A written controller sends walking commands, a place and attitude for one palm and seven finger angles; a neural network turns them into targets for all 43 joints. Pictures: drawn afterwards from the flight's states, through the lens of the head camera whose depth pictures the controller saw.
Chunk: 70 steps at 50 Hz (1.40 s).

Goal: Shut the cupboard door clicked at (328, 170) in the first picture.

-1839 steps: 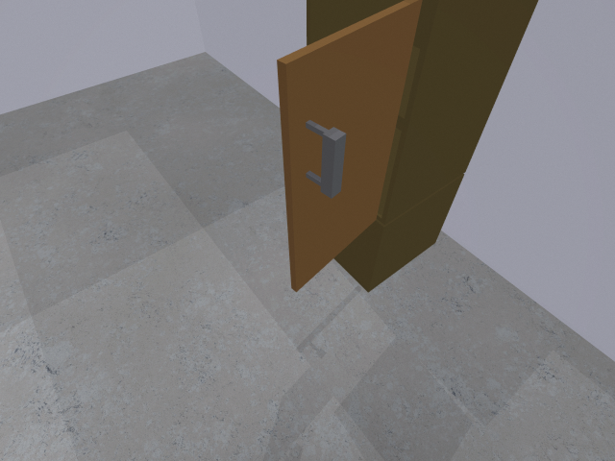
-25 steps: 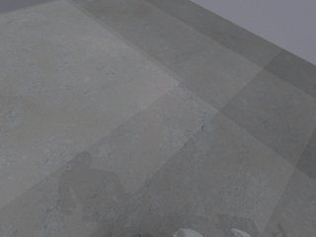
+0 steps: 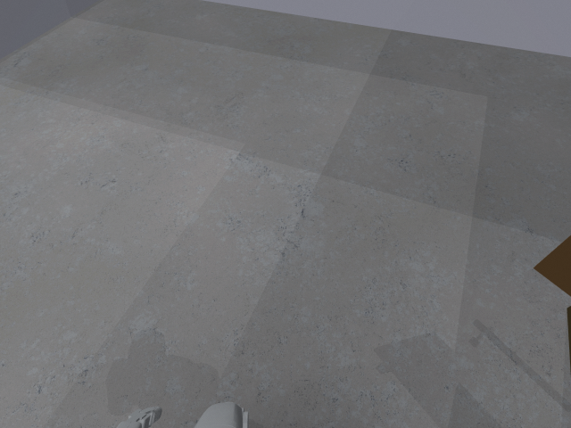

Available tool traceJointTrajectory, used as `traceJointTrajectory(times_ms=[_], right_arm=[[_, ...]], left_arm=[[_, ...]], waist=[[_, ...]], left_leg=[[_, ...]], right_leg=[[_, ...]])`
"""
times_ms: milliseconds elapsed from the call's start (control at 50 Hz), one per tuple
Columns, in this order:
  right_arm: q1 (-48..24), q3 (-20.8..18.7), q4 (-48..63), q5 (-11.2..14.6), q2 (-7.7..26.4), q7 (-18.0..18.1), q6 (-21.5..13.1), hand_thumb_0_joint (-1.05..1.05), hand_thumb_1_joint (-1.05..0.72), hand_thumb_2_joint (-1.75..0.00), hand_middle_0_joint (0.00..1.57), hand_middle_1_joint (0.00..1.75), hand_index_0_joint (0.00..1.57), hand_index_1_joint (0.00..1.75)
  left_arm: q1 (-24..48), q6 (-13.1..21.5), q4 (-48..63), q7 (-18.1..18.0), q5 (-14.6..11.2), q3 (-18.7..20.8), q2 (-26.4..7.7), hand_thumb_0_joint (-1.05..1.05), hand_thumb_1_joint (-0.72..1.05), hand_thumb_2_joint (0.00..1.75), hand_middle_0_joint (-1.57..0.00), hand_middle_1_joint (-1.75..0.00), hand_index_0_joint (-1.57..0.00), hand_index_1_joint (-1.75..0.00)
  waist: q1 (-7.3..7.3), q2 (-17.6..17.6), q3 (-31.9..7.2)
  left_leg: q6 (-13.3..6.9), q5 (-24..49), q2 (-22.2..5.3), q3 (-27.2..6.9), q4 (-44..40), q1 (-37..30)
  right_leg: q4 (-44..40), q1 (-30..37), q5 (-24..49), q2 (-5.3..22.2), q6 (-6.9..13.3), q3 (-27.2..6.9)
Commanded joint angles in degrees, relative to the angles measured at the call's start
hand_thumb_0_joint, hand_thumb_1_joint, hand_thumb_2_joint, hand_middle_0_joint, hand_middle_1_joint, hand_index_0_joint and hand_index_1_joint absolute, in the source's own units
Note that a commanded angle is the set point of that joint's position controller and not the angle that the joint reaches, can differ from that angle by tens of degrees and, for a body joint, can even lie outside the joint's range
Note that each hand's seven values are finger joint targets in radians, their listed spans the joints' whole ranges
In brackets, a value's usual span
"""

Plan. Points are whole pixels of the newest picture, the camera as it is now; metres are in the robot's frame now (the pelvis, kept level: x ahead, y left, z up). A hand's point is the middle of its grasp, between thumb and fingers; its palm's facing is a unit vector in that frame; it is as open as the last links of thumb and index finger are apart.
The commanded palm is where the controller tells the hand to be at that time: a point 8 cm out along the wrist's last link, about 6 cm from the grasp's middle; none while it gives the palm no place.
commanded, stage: turn to face it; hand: left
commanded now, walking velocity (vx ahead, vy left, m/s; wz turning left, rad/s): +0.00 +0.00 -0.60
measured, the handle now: out of the picture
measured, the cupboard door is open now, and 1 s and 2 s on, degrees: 59 59 59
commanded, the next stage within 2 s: take the last steps up to it in 1.46 s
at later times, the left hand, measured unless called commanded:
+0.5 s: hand (146, 414) +0.16 +0.25 -0.17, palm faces -0.23 -0.95 -0.20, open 7.4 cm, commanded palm none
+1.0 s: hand (228, 373) +0.22 +0.12 -0.15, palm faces -0.56 -0.80 -0.24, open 7.4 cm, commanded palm none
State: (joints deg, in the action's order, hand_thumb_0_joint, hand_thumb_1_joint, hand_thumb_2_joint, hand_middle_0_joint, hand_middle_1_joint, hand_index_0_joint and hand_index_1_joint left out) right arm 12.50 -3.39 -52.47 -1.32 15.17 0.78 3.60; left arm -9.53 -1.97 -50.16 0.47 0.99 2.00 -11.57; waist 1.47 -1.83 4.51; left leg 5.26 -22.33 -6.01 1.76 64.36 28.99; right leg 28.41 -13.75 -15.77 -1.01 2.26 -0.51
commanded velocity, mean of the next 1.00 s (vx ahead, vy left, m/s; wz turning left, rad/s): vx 0.00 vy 0.00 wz -0.60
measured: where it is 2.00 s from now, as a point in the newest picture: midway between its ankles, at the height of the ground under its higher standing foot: outside the picture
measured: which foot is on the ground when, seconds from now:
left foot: up 0.00-0.26, down 0.28-0.74, up 0.76-1.00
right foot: down 0.00-0.28, up 0.30-0.72, down 0.74-1.00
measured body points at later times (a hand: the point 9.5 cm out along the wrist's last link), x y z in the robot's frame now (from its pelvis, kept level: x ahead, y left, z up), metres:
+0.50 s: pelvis +0.04 +0.05 +0.00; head +0.09 +0.08 +0.45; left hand +0.17 +0.30 -0.16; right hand +0.07 -0.21 -0.11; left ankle +0.06 +0.15 -0.74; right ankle -0.05 -0.08 -0.65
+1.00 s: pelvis +0.04 +0.00 +0.00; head +0.07 -0.03 +0.45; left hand +0.25 +0.16 -0.13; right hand -0.05 -0.26 -0.14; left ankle +0.13 +0.14 -0.67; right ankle -0.02 -0.08 -0.74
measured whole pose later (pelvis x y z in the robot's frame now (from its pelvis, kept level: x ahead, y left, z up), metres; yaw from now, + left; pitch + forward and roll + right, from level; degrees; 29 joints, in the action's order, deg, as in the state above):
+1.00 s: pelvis +0.04 +0.00 +0.00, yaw -35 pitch +1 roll +1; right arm 10.6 -3.0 -51.1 -1.2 14.5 0.7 3.1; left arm -10.8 -1.9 -51.3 0.5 1.2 2.1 -11.7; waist 0.6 -0.6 4.0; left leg 5.8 -22.3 -5.0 0.8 58.2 28.4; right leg 26.8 -14.0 -13.9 -2.0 2.1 -3.0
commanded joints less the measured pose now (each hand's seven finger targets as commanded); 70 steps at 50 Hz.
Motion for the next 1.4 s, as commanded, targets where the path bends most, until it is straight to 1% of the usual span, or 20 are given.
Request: traceJointTrajectory(times_ms=[0, 140, 200, 220, 260, 280, 380, 600, 680, 700, 720, 740, 860, 1040, 1100, 1120, 1160, 1180, 1260, 1380], right_arm=[[-1.21, -1.13, 4.91, 0.27, 4.08, 0.03, -1.46, 0.0, -0.9, -0.9, 0.2, 0.3, 0.2, 0.3], [-4.81, -0.52, 7.21, 1.05, 3.42, 0.76, -2.78, 0.0, -0.9, -0.9, 0.2, 0.3, 0.2, 0.3], [-0.1, -0.61, 5.66, 1.48, 3.58, 1.18, -3.21, 0.0, -0.9, -0.9, 0.2, 0.3, 0.2, 0.3], [2.58, -0.79, 4.82, 1.31, 5.47, 1.46, -3.7, 0.0, -0.9, -0.9, 0.2, 0.3, 0.2, 0.3], [5.47, -1.84, 5.35, 0.22, 13.14, 1.71, -3.83, 0.0, -0.9, -0.9, 0.2, 0.3, 0.2, 0.3], [4.74, -1.31, 6.19, -0.33, 12.08, 1.66, -3.34, 0.0, -0.9, -0.9, 0.2, 0.3, 0.2, 0.3], [-0.66, -0.18, 7.48, -0.33, 7.58, 2.04, -3.72, 0.0, -0.9, -0.9, 0.2, 0.3, 0.2, 0.3], [3.74, -1.97, 4.02, -0.33, 9.11, 0.9, -3.43, 0.0, -0.9, -0.9, 0.2, 0.3, 0.2, 0.3], [1.05, -2.39, 3.97, 0.15, 9.98, 0.41, -3.15, 0.0, -0.9, -0.9, 0.2, 0.3, 0.2, 0.3], [1.5, -2.05, 4.72, 0.79, 7.3, -0.13, -2.97, 0.0, -0.9, -0.9, 0.2, 0.3, 0.2, 0.3], [-2.12, -0.67, 7.76, 0.66, 2.89, -0.2, -2.89, 0.0, -0.9, -0.9, 0.2, 0.3, 0.2, 0.3], [-2.25, -0.62, 8.02, 0.75, 5.21, 0.54, -1.84, 0.0, -0.9, -0.9, 0.2, 0.3, 0.2, 0.3], [-0.31, -0.81, 4.68, 0.35, 4.43, 0.05, -1.53, 0.0, -0.9, -0.9, 0.2, 0.3, 0.2, 0.3], [-3.35, -0.54, 6.91, 0.93, 3.83, 0.44, -2.36, 0.0, -0.9, -0.9, 0.2, 0.3, 0.2, 0.3], [1.49, -0.59, 5.48, 1.28, 3.85, 0.97, -3.01, 0.0, -0.9, -0.9, 0.2, 0.3, 0.2, 0.3], [3.84, -0.65, 4.52, 1.18, 5.32, 1.2, -3.58, 0.0, -0.9, -0.9, 0.2, 0.3, 0.2, 0.3], [5.38, -1.87, 5.24, -0.01, 13.5, 1.5, -3.79, 0.0, -0.9, -0.9, 0.2, 0.3, 0.2, 0.3], [4.53, -1.34, 6.04, -0.47, 12.57, 1.47, -3.34, 0.0, -0.9, -0.9, 0.2, 0.3, 0.2, 0.3], [-1.55, 0.01, 7.08, -0.63, 7.82, 1.85, -3.61, 0.0, -0.9, -0.9, 0.2, 0.3, 0.2, 0.3], [4.44, -0.79, 3.3, -0.37, 7.82, 1.65, -3.57, 0.0, -0.9, -0.9, 0.2, 0.3, 0.2, 0.3]], left_arm=[[-2.53, 1.52, 3.0, -0.76, 0.07, 3.78, -12.1, 0.0, 0.9, 0.9, -0.2, -0.3, -0.2, -0.3], [-4.47, 1.01, 2.29, -1.11, 0.61, 4.9, -13.29, 0.0, 0.9, 0.9, -0.2, -0.3, -0.2, -0.3], [-1.73, 0.43, 2.3, -1.11, 0.19, 4.9, -12.55, 0.0, 0.9, 0.9, -0.2, -0.3, -0.2, -0.3], [-1.22, 0.19, 2.8, -1.03, -0.33, 4.48, -11.25, 0.0, 0.9, 0.9, -0.2, -0.3, -0.2, -0.3], [-3.45, -0.11, 4.19, -0.51, -0.69, 3.56, -6.91, 0.0, 0.9, 0.9, -0.2, -0.3, -0.2, -0.3], [-3.06, -0.37, 4.22, -0.4, -0.09, 3.9, -8.19, 0.0, 0.9, 0.9, -0.2, -0.3, -0.2, -0.3], [-2.74, -1.58, 2.15, 1.35, 0.28, 4.29, -7.63, 0.0, 0.9, 0.9, -0.2, -0.3, -0.2, -0.3], [2.81, -1.31, 4.42, 1.8, 0.25, 3.03, -5.56, 0.0, 0.9, 0.9, -0.2, -0.3, -0.2, -0.3], [-3.96, -0.37, 2.5, 1.45, 0.24, 3.56, -7.58, 0.0, 0.9, 0.9, -0.2, -0.3, -0.2, -0.3], [-8.47, 0.48, 1.21, 0.85, 0.7, 4.26, -12.91, 0.0, 0.9, 0.9, -0.2, -0.3, -0.2, -0.3], [-11.17, 1.07, 0.41, -0.02, 0.59, 5.32, -18.41, 0.0, 0.9, 0.9, -0.2, -0.3, -0.2, -0.3], [-11.37, 0.85, 0.39, -0.72, -0.18, 5.22, -18.99, 0.0, 0.9, 0.9, -0.2, -0.3, -0.2, -0.3], [-0.84, 1.47, 3.15, -1.21, -0.15, 3.57, -12.21, 0.0, 0.9, 0.9, -0.2, -0.3, -0.2, -0.3], [-2.9, 0.94, 2.28, -0.8, 0.55, 4.56, -13.79, 0.0, 0.9, 0.9, -0.2, -0.3, -0.2, -0.3], [-0.56, 0.48, 2.34, -0.97, 0.27, 4.57, -12.72, 0.0, 0.9, 0.9, -0.2, -0.3, -0.2, -0.3], [0.09, 0.22, 2.75, -0.92, -0.2, 4.13, -11.49, 0.0, 0.9, 0.9, -0.2, -0.3, -0.2, -0.3], [-2.02, -0.18, 4.11, -0.33, -0.71, 3.28, -6.9, 0.0, 0.9, 0.9, -0.2, -0.3, -0.2, -0.3], [-1.39, -0.47, 4.14, -0.25, -0.15, 3.52, -8.26, 0.0, 0.9, 0.9, -0.2, -0.3, -0.2, -0.3], [-2.96, -1.28, 1.47, 0.93, 0.31, 4.04, -8.01, 0.0, 0.9, 0.9, -0.2, -0.3, -0.2, -0.3], [0.04, -1.27, 1.6, 0.98, 0.07, 2.59, -5.18, 0.0, 0.9, 0.9, -0.2, -0.3, -0.2, -0.3]], waist=[[-1.77, 9.48, -6.12], [-3.1, 10.73, -8.6], [-0.32, 10.55, -8.59], [0.83, 6.59, -9.63], [0.78, -16.17, -10.75], [0.82, -10.05, -8.78], [-1.56, -8.45, -4.71], [0.74, -10.33, -6.21], [-3.73, -6.47, -7.81], [-5.73, 5.91, -10.53], [-7.27, 21.08, -8.71], [-6.79, 16.43, -9.02], [-1.04, 9.74, -7.82], [-2.45, 10.91, -6.75], [0.19, 10.86, -7.76], [1.12, 7.1, -8.97], [0.91, -16.3, -8.65], [0.89, -10.71, -6.71], [-2.19, -9.74, -3.85], [0.36, -9.68, -7.43]], left_leg=[[0.61, 2.31, 0.81, -1.49, -2.77, 3.33], [-0.01, -2.88, 3.25, -1.58, -18.94, -0.88], [-0.67, 7.69, 4.79, -1.15, -35.19, -14.16], [-1.33, 13.5, 2.02, -2.03, -42.03, -22.87], [-11.71, 32.24, -21.29, -21.48, -46.1, -29.44], [-14.46, 30.31, -21.85, -19.45, -45.54, -23.26], [-11.74, 34.35, -12.49, -3.78, -44.54, -22.37], [-12.33, 34.77, -15.24, 3.99, -40.65, -25.39], [-7.14, 26.31, -13.35, 8.31, -30.06, -17.27], [-3.62, 16.41, -8.5, 11.5, -18.39, -9.78], [-0.76, -14.89, 0.93, 10.36, -4.89, 4.71], [-1.29, -15.37, 0.11, 1.35, 2.7, 5.65], [0.32, 0.21, -0.28, -1.35, 0.22, 2.55], [-0.15, -1.99, 3.4, -0.84, -18.53, -3.03], [-0.91, 6.73, 4.49, -1.1, -33.8, -14.71], [-1.44, 11.86, 2.77, -1.67, -41.22, -22.53], [-10.84, 21.56, -19.55, -22.4, -48.78, -27.09], [-13.82, 20.47, -20.74, -21.03, -48.39, -20.18], [-12.7, 26.16, -12.45, -7.96, -46.82, -18.09], [-13.3, 35.65, -11.78, -2.65, -43.23, -25.36]], right_leg=[[-9.36, 6.23, 22.09, 12.48, 7.07, -13.37], [-4.49, 10.0, 31.91, 13.36, 9.55, -20.65], [0.24, 2.09, 29.29, 9.84, 5.23, -20.72], [3.52, -3.48, 22.65, 6.28, 2.44, -17.69], [25.37, -16.96, -21.48, -3.01, -3.57, -3.25], [33.29, -14.9, -21.07, -0.28, -3.52, -4.1], [39.74, -17.7, -10.23, 2.15, -5.82, -0.58], [18.33, -10.66, -9.18, 2.55, -4.94, 5.72], [-0.43, 4.89, 4.54, 1.88, -2.41, 6.05], [-7.06, 13.87, 13.07, 9.8, 0.65, -4.54], [-8.28, 16.56, 36.31, 22.08, 7.01, -23.35], [-9.24, 12.69, 34.92, 24.97, 11.14, -23.85], [-7.94, 6.22, 28.11, 13.34, 7.46, -12.15], [-7.29, 5.07, 22.96, 12.85, 9.15, -19.97], [-2.45, -0.62, 22.14, 10.49, 5.69, -20.87], [0.91, -4.83, 17.92, 7.02, 2.91, -18.14], [21.87, -17.57, -19.31, -3.52, -3.24, -3.43], [29.76, -14.71, -19.32, -0.66, -3.14, -4.35], [37.07, -15.81, -11.2, 1.57, -4.78, -1.89], [23.91, -12.26, -10.32, 1.8, -5.09, 2.46]])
